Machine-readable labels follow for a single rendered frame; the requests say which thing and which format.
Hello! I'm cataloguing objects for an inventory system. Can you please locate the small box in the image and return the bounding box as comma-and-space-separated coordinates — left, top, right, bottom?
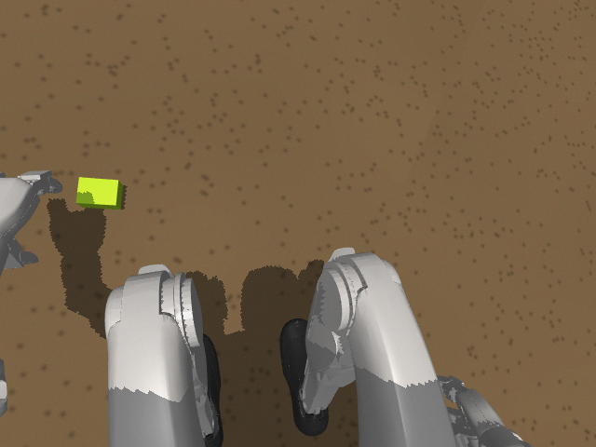
76, 177, 123, 210

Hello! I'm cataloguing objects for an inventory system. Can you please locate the right robot arm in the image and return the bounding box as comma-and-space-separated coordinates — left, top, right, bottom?
478, 427, 533, 447

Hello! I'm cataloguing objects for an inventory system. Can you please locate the left robot hand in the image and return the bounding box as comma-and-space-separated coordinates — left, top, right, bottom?
0, 170, 62, 269

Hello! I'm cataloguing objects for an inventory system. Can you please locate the right robot foot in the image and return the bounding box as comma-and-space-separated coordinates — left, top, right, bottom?
280, 318, 329, 437

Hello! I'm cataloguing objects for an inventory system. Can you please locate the left robot foot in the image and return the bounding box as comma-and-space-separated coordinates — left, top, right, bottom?
203, 333, 224, 447

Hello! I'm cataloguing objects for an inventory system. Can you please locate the right robot hand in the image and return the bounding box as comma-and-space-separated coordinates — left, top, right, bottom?
437, 375, 505, 447

